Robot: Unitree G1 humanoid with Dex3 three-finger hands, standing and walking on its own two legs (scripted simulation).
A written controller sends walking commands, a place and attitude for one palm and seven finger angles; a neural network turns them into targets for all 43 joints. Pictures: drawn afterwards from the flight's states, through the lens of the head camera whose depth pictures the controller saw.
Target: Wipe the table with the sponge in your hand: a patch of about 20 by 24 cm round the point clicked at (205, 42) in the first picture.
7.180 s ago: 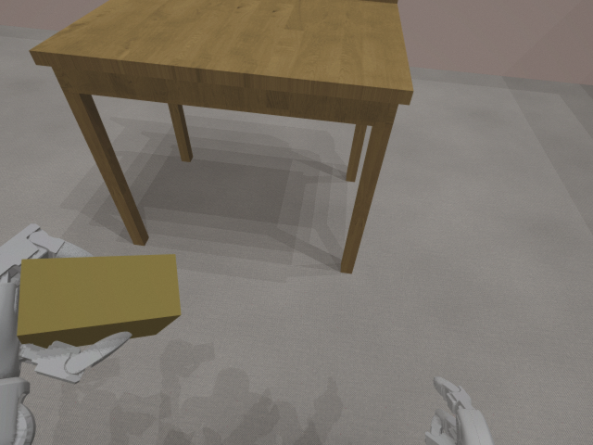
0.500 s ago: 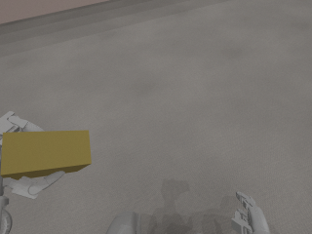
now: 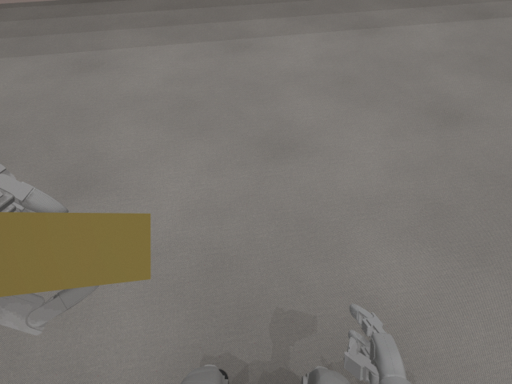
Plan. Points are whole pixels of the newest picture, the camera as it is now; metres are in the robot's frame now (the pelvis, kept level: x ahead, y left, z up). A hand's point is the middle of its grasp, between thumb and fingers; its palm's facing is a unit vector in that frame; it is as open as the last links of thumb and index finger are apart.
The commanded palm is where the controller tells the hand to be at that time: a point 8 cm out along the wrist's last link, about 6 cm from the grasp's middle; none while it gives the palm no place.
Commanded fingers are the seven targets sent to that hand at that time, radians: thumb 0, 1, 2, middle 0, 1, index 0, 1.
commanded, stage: turn to face it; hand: left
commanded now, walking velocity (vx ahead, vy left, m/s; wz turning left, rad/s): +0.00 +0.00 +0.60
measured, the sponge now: (90, 249) +0.23 +0.19 +0.18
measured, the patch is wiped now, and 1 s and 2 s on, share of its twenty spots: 0.00 0.00 0.00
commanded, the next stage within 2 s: none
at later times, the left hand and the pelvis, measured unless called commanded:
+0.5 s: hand out of the picture +0.08 +0.21 +0.20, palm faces +0.60 -0.66 -0.45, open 10.2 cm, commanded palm +0.01 +0.25 +0.19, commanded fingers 0.00 0.10 1.30 -1.20 -1.60 -1.20 -1.60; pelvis -0.06 -0.07 +0.00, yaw +18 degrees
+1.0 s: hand out of the picture -0.11 +0.17 +0.18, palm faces +0.78 -0.42 -0.46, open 10.2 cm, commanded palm -0.18 +0.17 +0.19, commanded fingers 0.00 0.10 1.30 -1.20 -1.60 -1.20 -1.60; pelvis -0.14 -0.15 +0.00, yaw +36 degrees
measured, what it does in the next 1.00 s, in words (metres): steps to the right, turning left: right foot, then left foot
